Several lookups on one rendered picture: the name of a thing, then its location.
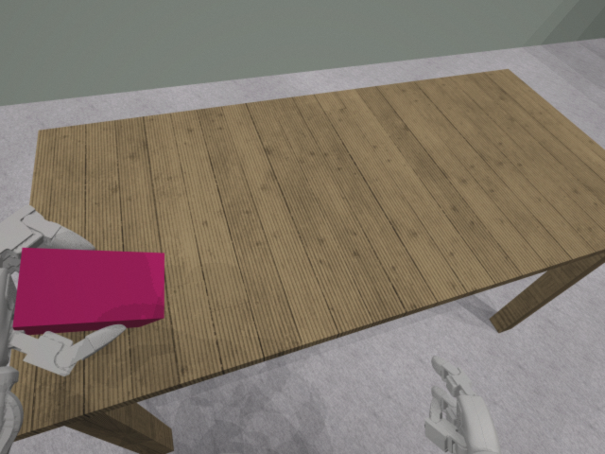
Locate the table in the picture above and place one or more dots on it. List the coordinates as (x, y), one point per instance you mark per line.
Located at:
(290, 222)

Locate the right robot hand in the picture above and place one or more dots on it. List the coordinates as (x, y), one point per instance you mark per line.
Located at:
(468, 427)

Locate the left robot hand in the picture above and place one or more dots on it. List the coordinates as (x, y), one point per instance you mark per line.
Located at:
(26, 228)

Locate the sponge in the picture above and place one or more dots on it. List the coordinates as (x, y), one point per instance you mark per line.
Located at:
(81, 290)

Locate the robot left forearm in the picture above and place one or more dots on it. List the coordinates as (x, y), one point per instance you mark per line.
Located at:
(11, 409)

